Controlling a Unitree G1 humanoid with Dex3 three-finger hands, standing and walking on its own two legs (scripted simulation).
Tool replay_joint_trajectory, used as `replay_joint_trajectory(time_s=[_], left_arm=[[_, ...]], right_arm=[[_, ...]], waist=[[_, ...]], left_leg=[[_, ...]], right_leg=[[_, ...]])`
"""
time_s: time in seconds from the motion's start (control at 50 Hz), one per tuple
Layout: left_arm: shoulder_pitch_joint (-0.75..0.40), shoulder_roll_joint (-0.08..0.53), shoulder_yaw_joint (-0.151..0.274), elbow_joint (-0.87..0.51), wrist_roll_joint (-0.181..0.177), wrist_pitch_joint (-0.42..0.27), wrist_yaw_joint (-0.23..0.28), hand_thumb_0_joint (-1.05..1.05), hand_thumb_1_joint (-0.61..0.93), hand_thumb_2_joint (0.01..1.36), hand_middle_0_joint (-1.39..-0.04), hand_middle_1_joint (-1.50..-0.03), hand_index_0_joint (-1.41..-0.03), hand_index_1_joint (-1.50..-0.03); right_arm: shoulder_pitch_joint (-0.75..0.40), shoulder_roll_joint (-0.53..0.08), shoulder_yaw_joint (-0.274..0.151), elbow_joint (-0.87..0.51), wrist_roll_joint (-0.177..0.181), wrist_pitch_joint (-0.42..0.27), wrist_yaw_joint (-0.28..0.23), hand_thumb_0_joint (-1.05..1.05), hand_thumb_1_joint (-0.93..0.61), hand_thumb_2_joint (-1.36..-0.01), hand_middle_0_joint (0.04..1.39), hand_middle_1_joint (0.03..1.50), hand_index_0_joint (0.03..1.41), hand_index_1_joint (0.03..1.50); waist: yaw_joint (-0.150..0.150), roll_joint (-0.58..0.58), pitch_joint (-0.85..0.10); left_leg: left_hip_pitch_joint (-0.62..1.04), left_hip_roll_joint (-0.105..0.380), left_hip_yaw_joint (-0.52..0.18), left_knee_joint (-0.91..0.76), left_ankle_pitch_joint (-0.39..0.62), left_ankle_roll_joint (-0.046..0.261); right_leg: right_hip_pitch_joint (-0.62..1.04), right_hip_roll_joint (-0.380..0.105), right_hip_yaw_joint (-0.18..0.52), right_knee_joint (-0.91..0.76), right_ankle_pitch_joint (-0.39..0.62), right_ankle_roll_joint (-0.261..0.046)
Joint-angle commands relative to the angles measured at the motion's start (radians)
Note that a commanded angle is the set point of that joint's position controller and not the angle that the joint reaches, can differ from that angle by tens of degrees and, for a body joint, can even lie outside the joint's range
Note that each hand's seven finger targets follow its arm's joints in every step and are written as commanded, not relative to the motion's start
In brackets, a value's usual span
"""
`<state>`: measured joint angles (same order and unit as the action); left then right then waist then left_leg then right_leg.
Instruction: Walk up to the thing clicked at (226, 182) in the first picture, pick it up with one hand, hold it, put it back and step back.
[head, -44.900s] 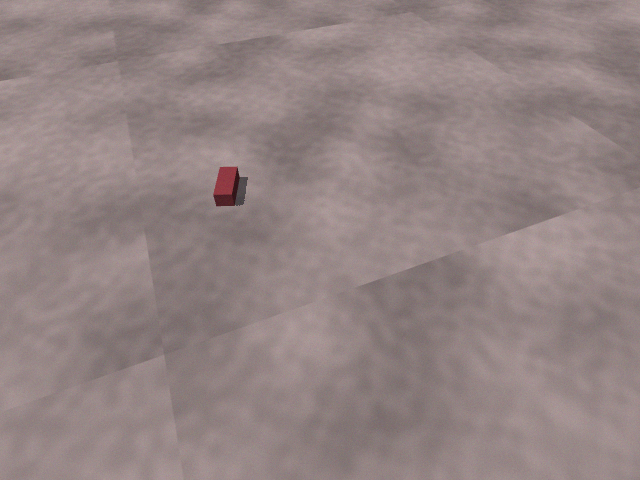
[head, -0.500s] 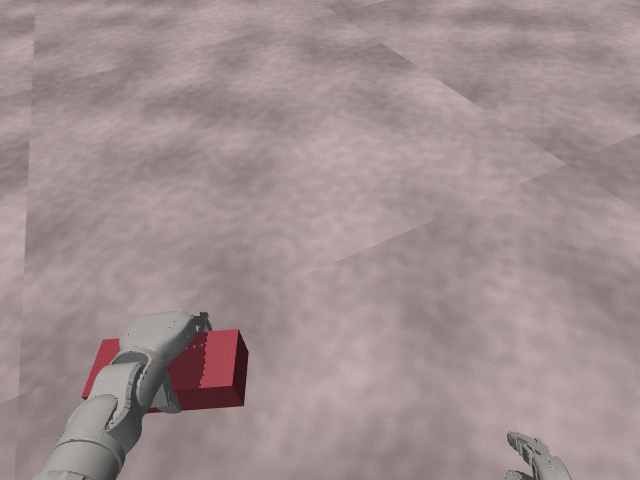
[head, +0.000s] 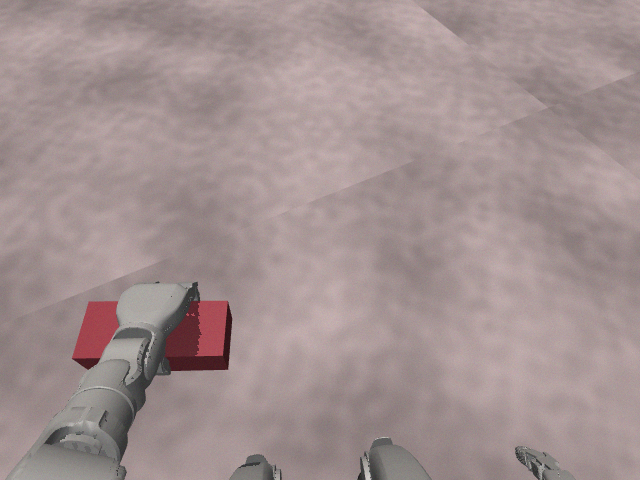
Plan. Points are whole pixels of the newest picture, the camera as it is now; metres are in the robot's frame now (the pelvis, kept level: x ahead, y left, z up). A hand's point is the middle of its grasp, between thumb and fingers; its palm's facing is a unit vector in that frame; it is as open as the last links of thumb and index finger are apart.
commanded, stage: crouch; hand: left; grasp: from above
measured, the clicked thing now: (160, 336) +0.36 +0.23 -0.12
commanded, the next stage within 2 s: lower in 1.66 s
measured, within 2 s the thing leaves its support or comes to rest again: neither
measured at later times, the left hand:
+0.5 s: hand (207, 341) +0.42 +0.21 -0.33, palm faces -0.45 +0.03 -0.89, open 11.1 cm
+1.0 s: hand (220, 340) +0.47 +0.21 -0.47, palm faces -0.45 -0.01 -0.89, open 11.1 cm
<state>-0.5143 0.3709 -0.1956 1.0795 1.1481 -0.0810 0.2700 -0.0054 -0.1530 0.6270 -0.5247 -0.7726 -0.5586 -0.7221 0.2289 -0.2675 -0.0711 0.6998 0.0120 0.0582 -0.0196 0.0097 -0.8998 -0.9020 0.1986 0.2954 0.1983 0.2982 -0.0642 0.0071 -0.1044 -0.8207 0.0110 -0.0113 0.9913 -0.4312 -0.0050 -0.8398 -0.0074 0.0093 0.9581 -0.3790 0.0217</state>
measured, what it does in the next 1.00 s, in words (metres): lowers itself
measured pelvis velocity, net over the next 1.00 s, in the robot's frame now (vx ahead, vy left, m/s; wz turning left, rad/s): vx -0.05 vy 0.00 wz -0.05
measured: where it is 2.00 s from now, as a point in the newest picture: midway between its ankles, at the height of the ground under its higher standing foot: outside the picture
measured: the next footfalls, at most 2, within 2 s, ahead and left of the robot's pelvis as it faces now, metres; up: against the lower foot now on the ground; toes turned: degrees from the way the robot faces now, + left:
none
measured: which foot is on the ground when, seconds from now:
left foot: down 0.00-1.00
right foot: down 0.00-1.00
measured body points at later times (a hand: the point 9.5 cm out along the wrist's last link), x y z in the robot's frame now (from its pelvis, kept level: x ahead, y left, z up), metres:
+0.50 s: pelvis -0.04 +0.01 -0.20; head +0.16 +0.02 +0.20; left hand +0.44 +0.20 -0.28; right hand -0.03 -0.26 -0.33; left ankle +0.02 +0.12 -0.68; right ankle +0.05 -0.13 -0.68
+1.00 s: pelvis -0.05 +0.00 -0.31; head +0.21 +0.04 +0.06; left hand +0.49 +0.21 -0.42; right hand -0.04 -0.28 -0.41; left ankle +0.02 +0.12 -0.68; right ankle +0.05 -0.13 -0.68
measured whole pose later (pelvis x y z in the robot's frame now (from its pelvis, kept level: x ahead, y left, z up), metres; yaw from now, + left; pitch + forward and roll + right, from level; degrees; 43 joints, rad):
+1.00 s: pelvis -0.05 +0.00 -0.31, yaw -3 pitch +39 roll -6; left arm -1.09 0.66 0.03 1.44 1.25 -0.11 0.33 0.00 -0.17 0.63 -0.56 -0.73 -0.60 -0.67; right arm 0.20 -0.26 0.02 0.71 -0.12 -0.04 0.11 0.00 -0.91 -0.91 0.20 0.29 0.20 0.30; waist -0.29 0.02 -0.09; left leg -2.13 -0.02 -0.09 2.17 -0.72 -0.01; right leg -2.12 -0.01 -0.04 2.09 -0.64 0.03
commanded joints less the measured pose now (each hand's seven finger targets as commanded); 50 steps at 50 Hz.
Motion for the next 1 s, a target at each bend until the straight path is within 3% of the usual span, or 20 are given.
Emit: replay_joint_trajectory(time_s=[0.0,0.06,0.08,0.16,0.18,0.32,0.44,0.54,0.56,0.62,0.64,0.68,0.7,0.72,0.74,0.8,0.86,0.9,0.92,0.98], left_arm=[[-0.451,0.201,0.092,-0.061,0.027,0.014,0.113,0.0,0.518,0.948,-0.844,-0.953,-0.878,-0.92],[-0.55,0.205,0.093,-0.038,0.021,0.022,0.125,0.0,0.544,0.961,-0.877,-0.943,-0.906,-0.914],[-0.571,0.238,0.111,-0.034,0.026,0.024,0.128,0.0,0.542,0.953,-0.88,-0.918,-0.906,-0.893],[-0.604,0.249,0.127,0.013,0.018,0.044,0.128,0.0,0.537,0.947,-0.882,-0.91,-0.907,-0.887],[-0.629,0.28,0.142,0.003,0.016,0.048,0.127,0.0,0.537,0.95,-0.886,-0.917,-0.91,-0.895],[-0.676,0.31,0.174,0.08,0.017,0.043,0.088,0.0,0.62,0.975,-0.943,-0.909,-0.967,-0.887],[-0.821,0.384,0.2,0.042,0.039,-0.011,0.086,0.0,0.628,0.962,-0.942,-0.916,-0.973,-0.886],[-0.846,0.407,0.216,0.095,0.069,-0.028,0.114,0.0,0.636,0.981,-0.957,-0.915,-0.984,-0.889],[-0.875,0.4,0.217,0.098,0.073,-0.026,0.118,0.0,0.632,0.99,-0.951,-0.919,-0.978,-0.893],[-0.936,0.394,0.213,0.084,0.072,-0.022,0.123,0.0,0.616,0.992,-0.949,-0.897,-0.97,-0.878],[-0.939,0.436,0.225,0.101,0.083,-0.023,0.125,0.0,0.584,0.976,-0.937,-0.882,-0.955,-0.865],[-0.893,0.422,0.228,0.146,0.083,-0.019,0.124,0.0,0.59,0.967,-0.937,-0.871,-0.957,-0.853],[-0.93,0.428,0.227,0.12,0.082,-0.021,0.123,0.0,0.598,0.977,-0.944,-0.879,-0.963,-0.861],[-0.985,0.481,0.25,0.072,0.086,-0.028,0.125,0.0,0.595,0.991,-0.952,-0.871,-0.966,-0.86],[-0.925,0.467,0.243,0.155,0.091,-0.018,0.123,0.0,0.605,0.986,-0.959,-0.874,-0.974,-0.861],[-0.942,0.456,0.241,0.172,0.093,-0.019,0.119,0.0,0.616,0.97,-0.955,-0.871,-0.975,-0.852],[-0.985,0.491,0.251,0.143,0.096,-0.029,0.112,0.0,0.61,0.964,-0.955,-0.857,-0.972,-0.841],[-0.93,0.471,0.239,0.224,0.095,-0.025,0.105,0.0,0.588,0.97,-0.932,-0.874,-0.951,-0.856],[-0.984,0.5,0.253,0.167,0.089,-0.035,0.104,0.0,0.595,0.989,-0.93,-0.895,-0.95,-0.875],[-0.964,0.528,0.258,0.225,0.099,-0.042,0.097,0.0,0.612,0.953,-0.93,-0.901,-0.959,-0.871]], right_arm=[[0.093,-0.149,-0.054,-0.062,-0.018,-0.038,-0.007,0.0,-0.896,-0.897,0.2,0.299,0.2,0.299],[0.114,-0.151,-0.053,-0.046,-0.031,-0.053,-0.013,0.0,-0.899,-0.898,0.199,0.299,0.2,0.299],[0.124,-0.161,-0.059,-0.044,-0.033,-0.057,-0.016,0.0,-0.897,-0.897,0.199,0.299,0.2,0.299],[0.138,-0.16,-0.057,-0.04,-0.044,-0.07,-0.019,0.0,-0.898,-0.897,0.199,0.299,0.2,0.299],[0.147,-0.161,-0.055,-0.037,-0.045,-0.072,-0.02,0.0,-0.9,-0.898,0.199,0.299,0.2,0.299],[0.157,-0.178,-0.044,-0.031,-0.063,-0.089,0.003,0.0,-0.896,-0.897,0.2,0.299,0.2,0.299],[0.183,-0.186,-0.032,-0.026,-0.074,-0.106,0.026,0.0,-0.897,-0.897,0.2,0.299,0.2,0.299],[0.199,-0.189,-0.015,-0.004,-0.093,-0.117,0.049,0.0,-0.901,-0.9,0.2,0.299,0.2,0.299],[0.213,-0.198,-0.012,0.008,-0.097,-0.12,0.053,0.0,-0.899,-0.899,0.2,0.299,0.2,0.299],[0.214,-0.202,-0.013,0.012,-0.105,-0.121,0.069,0.0,-0.903,-0.901,0.2,0.299,0.2,0.299],[0.211,-0.206,-0.013,0.019,-0.105,-0.12,0.071,0.0,-0.907,-0.903,0.199,0.299,0.2,0.299],[0.22,-0.198,-0.004,0.016,-0.113,-0.121,0.082,0.0,-0.908,-0.903,0.199,0.299,0.2,0.299],[0.218,-0.198,-0.003,0.015,-0.114,-0.119,0.087,0.0,-0.908,-0.902,0.199,0.299,0.2,0.299],[0.217,-0.203,-0.007,0.021,-0.116,-0.115,0.089,0.0,-0.909,-0.903,0.2,0.299,0.2,0.299],[0.217,-0.201,-0.002,0.012,-0.115,-0.116,0.093,0.0,-0.912,-0.905,0.199,0.299,0.2,0.299],[0.222,-0.212,0.002,0.018,-0.121,-0.11,0.104,0.0,-0.909,-0.903,0.2,0.299,0.2,0.299],[0.226,-0.219,0.002,0.02,-0.124,-0.106,0.113,0.0,-0.91,-0.903,0.2,0.299,0.2,0.299],[0.229,-0.224,0.012,0.012,-0.126,-0.103,0.123,0.0,-0.91,-0.903,0.2,0.299,0.2,0.299],[0.231,-0.224,0.01,0.017,-0.129,-0.101,0.124,0.0,-0.908,-0.902,0.2,0.299,0.2,0.299],[0.238,-0.23,0.022,0.012,-0.132,-0.096,0.132,0.0,-0.909,-0.902,0.2,0.299,0.2,0.299]], waist=[[-0.036,0.044,-0.412],[-0.067,0.084,-0.483],[-0.063,0.081,-0.524],[-0.083,0.08,-0.607],[-0.082,0.096,-0.629],[-0.121,0.136,-0.655],[-0.164,0.156,-0.724],[-0.175,0.227,-0.759],[-0.193,0.236,-0.769],[-0.207,0.277,-0.808],[-0.2,0.29,-0.802],[-0.208,0.258,-0.79],[-0.211,0.277,-0.808],[-0.203,0.293,-0.845],[-0.209,0.279,-0.816],[-0.229,0.307,-0.759],[-0.231,0.324,-0.773],[-0.241,0.289,-0.73],[-0.248,0.29,-0.739],[-0.251,0.292,-0.723]], left_leg=[[-0.025,-0.027,0.024,0.071,0.147,0.008],[-0.129,-0.02,0.004,0.16,0.085,0.009],[-0.155,-0.02,0.003,0.2,0.075,0.012],[-0.303,-0.025,0.001,0.312,0.035,0.018],[-0.323,-0.024,0.0,0.328,0.029,0.015],[-0.487,-0.022,-0.041,0.477,-0.049,0.012],[-0.596,-0.029,-0.04,0.618,-0.117,0.02],[-0.633,-0.034,-0.028,0.705,-0.075,0.016],[-0.627,-0.031,-0.039,0.721,-0.046,0.011],[-0.604,-0.029,-0.035,0.778,0.012,0.014],[-0.638,-0.031,-0.025,0.792,0.003,0.014],[-0.674,-0.033,-0.02,0.829,0.029,0.017],[-0.677,-0.033,-0.014,0.843,0.035,0.019],[-0.683,-0.033,-0.007,0.864,0.038,0.023],[-0.69,-0.033,-0.009,0.876,0.046,0.024],[-0.71,-0.026,-0.023,0.891,0.052,0.014],[-0.702,-0.024,-0.024,0.928,0.075,0.015],[-0.777,-0.029,-0.016,0.947,0.06,0.019],[-0.806,-0.03,-0.011,0.961,0.043,0.023],[-0.849,-0.033,-0.004,0.983,0.02,0.024]], right_leg=[[-0.034,0.033,-0.018,0.071,0.118,-0.05],[-0.162,0.029,-0.025,0.169,0.067,-0.055],[-0.188,0.03,-0.027,0.202,0.058,-0.056],[-0.265,0.025,-0.03,0.313,0.03,-0.057],[-0.282,0.024,-0.032,0.342,0.023,-0.059],[-0.543,0.021,-0.06,0.527,-0.066,-0.068],[-0.673,0.019,-0.065,0.632,-0.123,-0.066],[-0.737,0.015,-0.074,0.715,-0.09,-0.067],[-0.767,0.01,-0.082,0.74,-0.07,-0.067],[-0.813,0.01,-0.085,0.782,-0.027,-0.067],[-0.807,0.011,-0.085,0.796,-0.028,-0.068],[-0.785,0.008,-0.085,0.818,0.003,-0.063],[-0.786,0.011,-0.083,0.827,0.011,-0.063],[-0.776,0.016,-0.08,0.839,0.022,-0.062],[-0.784,0.013,-0.081,0.848,0.027,-0.061],[-0.862,0.011,-0.093,0.883,0.014,-0.065],[-0.884,0.017,-0.1,0.914,0.025,-0.066],[-0.863,0.016,-0.098,0.926,0.033,-0.061],[-0.854,0.018,-0.096,0.932,0.032,-0.058],[-0.846,0.02,-0.097,0.949,0.021,-0.057]])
